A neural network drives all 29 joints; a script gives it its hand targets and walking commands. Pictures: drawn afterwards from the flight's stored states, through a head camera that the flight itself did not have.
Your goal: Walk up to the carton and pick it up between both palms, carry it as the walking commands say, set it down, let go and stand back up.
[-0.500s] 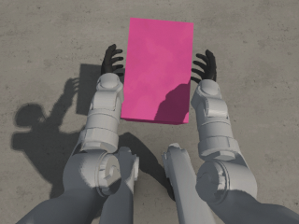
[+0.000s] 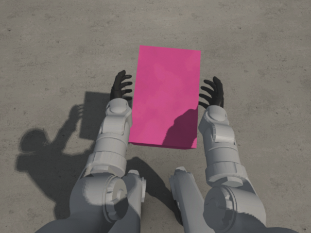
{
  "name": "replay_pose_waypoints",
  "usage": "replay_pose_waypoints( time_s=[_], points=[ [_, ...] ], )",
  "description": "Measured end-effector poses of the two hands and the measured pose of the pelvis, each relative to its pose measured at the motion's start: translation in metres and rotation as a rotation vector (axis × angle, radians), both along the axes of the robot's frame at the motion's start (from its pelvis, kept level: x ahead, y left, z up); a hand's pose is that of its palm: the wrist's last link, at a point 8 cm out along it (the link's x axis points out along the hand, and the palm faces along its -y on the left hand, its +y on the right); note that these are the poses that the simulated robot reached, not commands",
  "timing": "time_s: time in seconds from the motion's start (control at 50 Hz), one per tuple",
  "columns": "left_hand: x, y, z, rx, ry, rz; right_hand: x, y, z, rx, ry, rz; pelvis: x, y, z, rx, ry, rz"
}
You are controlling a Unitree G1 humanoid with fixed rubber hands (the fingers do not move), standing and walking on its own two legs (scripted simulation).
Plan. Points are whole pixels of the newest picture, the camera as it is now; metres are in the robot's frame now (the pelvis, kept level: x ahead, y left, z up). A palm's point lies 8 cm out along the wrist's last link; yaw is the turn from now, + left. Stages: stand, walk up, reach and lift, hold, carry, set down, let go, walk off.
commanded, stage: reach and lift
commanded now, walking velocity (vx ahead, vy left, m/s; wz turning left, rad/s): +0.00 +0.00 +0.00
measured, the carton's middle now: (164, 102) +0.47 -0.03 -0.13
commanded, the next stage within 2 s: none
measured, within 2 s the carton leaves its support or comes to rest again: neither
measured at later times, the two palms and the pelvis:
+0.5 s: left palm (113, 95) +0.43 +0.09 +0.03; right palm (227, 102) +0.40 -0.15 +0.03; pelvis +0.02 +0.00 +0.07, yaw +0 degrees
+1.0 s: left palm (104, 89) +0.40 +0.10 +0.10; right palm (246, 92) +0.38 -0.15 +0.11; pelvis +0.04 +0.00 +0.13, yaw +1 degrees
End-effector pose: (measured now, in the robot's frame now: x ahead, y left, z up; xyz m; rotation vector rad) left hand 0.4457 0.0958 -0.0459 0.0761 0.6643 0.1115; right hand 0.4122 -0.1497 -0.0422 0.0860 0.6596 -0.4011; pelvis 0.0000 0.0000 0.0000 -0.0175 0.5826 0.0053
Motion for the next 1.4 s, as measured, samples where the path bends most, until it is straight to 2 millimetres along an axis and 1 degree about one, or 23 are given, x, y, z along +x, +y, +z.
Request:
replay_pose_waypoints(
  time_s=[0.16, 0.5, 0.6, 0.74, 0.88, 1.08, 1.4],
  points=[
    [-0.008, 0.003, 0.022, -0.012, -0.003, 0.020, -0.005, 0.003, 0.022, 0.008, -0.005, 0.004, 0.006, 0.000, 0.021, -0.001, -0.032, 0.005],
    [-0.018, -0.001, 0.073, -0.029, -0.009, 0.022, -0.016, -0.001, 0.076, -0.006, -0.011, 0.004, 0.024, -0.001, 0.066, -0.001, -0.109, 0.005],
    [-0.023, 0.002, 0.086, -0.028, -0.002, 0.027, -0.019, 0.002, 0.090, -0.004, -0.004, 0.006, 0.029, -0.001, 0.081, 0.000, -0.135, 0.006],
    [-0.030, 0.002, 0.108, -0.022, -0.004, 0.040, -0.020, 0.001, 0.113, -0.020, -0.003, 0.039, 0.035, 0.000, 0.102, -0.003, -0.170, 0.015],
    [-0.037, 0.003, 0.129, -0.031, 0.003, 0.029, -0.026, -0.001, 0.133, -0.017, 0.004, 0.064, 0.038, 0.002, 0.122, -0.001, -0.220, 0.010],
    [-0.046, 0.001, 0.161, -0.035, -0.012, 0.008, -0.032, -0.006, 0.165, -0.021, -0.010, 0.090, 0.040, 0.004, 0.143, 0.008, -0.302, 0.001],
    [-0.056, 0.000, 0.208, -0.034, 0.001, -0.040, -0.039, -0.011, 0.212, -0.023, 0.004, 0.119, 0.047, 0.001, 0.168, 0.016, -0.449, 0.001]
  ],
)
